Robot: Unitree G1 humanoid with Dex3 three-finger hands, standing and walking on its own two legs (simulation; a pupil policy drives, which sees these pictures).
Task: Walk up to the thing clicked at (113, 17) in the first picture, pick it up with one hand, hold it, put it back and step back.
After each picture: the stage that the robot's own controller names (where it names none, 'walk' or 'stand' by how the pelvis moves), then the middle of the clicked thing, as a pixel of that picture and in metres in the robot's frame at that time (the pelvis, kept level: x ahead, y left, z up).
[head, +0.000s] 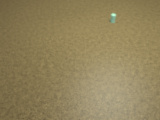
stand; (113, 18) +1.98 -0.42 -0.72
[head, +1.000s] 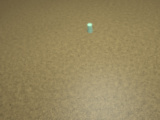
walk; (89, 28) +1.86 +0.03 -0.70
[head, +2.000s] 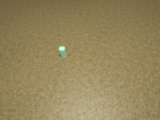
walk; (62, 52) +1.27 +0.31 -0.72
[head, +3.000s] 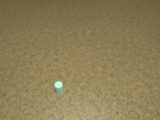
walk; (59, 88) +0.78 +0.23 -0.70
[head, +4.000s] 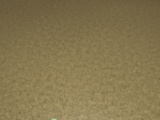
walk; out of the picture +0.49 +0.21 -0.70
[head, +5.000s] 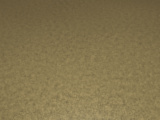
stand; out of the picture +0.38 +0.19 -0.72
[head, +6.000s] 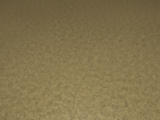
stand; out of the picture +0.40 +0.18 -0.73
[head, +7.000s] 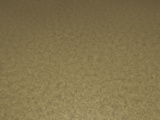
stand; out of the picture +0.39 +0.19 -0.73
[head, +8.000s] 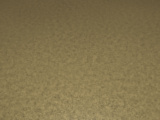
stand; out of the picture +0.39 +0.19 -0.73
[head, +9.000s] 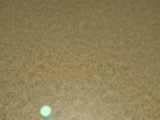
go down; (46, 113) +0.41 +0.21 -0.63
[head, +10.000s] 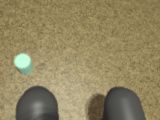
go down; (24, 64) +0.45 +0.26 -0.30
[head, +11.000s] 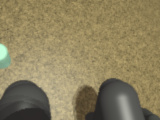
close in; (0, 56) +0.44 +0.29 -0.26
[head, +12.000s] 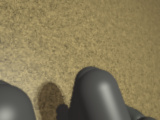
close; out of the picture +0.42 +0.31 -0.22
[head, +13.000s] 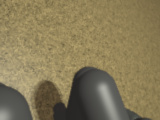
close; out of the picture +0.41 +0.32 -0.22
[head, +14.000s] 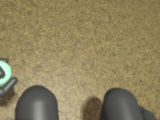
lift; (0, 78) +0.33 +0.29 -0.09
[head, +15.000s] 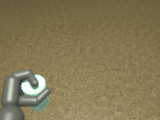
hold; (36, 93) +0.33 +0.17 +0.03
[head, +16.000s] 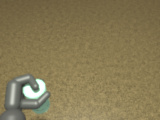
hold; (37, 97) +0.33 +0.17 -0.01
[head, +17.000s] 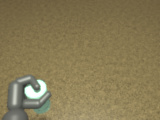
crouch; (38, 97) +0.34 +0.17 -0.03
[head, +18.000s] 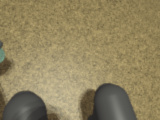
lower; out of the picture +0.46 +0.27 -0.11
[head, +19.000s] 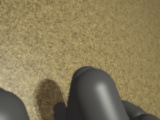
lower; out of the picture +0.41 +0.33 -0.22
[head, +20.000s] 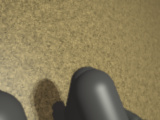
lower; out of the picture +0.42 +0.33 -0.23
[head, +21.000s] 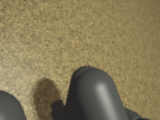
lower; out of the picture +0.42 +0.33 -0.23
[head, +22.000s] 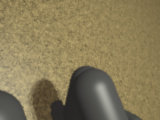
lower; out of the picture +0.42 +0.33 -0.23
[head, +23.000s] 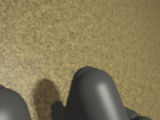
open; out of the picture +0.41 +0.32 -0.23
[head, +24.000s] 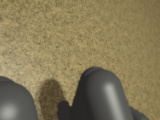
stand; out of the picture +0.42 +0.31 -0.23
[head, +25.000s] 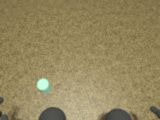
walk; (44, 86) +0.45 +0.23 -0.48
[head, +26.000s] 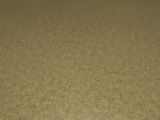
stand; out of the picture +0.41 +0.20 -0.67
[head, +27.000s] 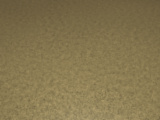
stand; out of the picture +0.40 +0.21 -0.67
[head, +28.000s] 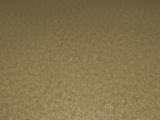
stand; out of the picture +0.41 +0.18 -0.72
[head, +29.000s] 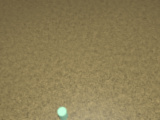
walk; (63, 113) +0.46 +0.20 -0.70
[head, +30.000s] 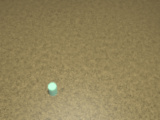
walk; (52, 89) +0.64 +0.22 -0.70
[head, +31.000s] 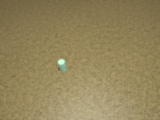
walk; (62, 65) +0.98 +0.28 -0.70
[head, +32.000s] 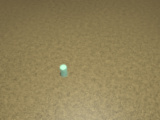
stand; (63, 70) +1.03 +0.22 -0.71
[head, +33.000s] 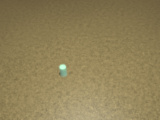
stand; (63, 70) +1.06 +0.23 -0.73
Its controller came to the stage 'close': yes
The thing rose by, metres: 0.70
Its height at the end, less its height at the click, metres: +0.00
